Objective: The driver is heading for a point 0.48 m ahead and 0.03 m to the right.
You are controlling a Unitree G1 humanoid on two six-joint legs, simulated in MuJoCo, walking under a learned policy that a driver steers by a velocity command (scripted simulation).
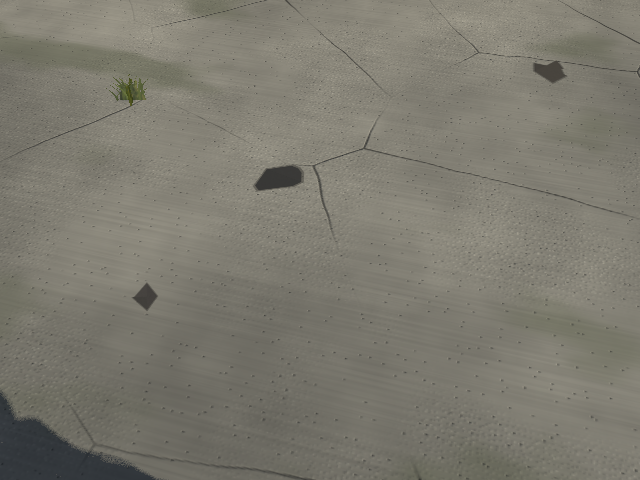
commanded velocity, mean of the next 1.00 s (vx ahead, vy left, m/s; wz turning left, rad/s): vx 0.05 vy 0.00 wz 0.00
